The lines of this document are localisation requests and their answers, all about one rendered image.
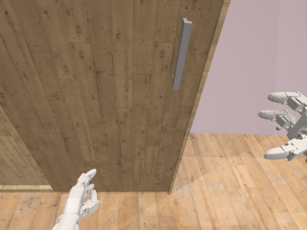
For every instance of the robot left forearm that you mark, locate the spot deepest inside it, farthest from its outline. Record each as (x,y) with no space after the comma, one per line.
(68,221)

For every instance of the robot right hand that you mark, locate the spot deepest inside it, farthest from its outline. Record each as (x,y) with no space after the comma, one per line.
(297,145)

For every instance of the wardrobe door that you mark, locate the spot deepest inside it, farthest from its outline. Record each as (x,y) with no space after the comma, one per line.
(17,166)
(88,84)

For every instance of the robot left hand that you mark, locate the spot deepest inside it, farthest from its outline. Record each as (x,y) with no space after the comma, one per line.
(75,201)

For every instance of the handle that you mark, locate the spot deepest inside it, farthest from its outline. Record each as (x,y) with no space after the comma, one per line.
(181,52)

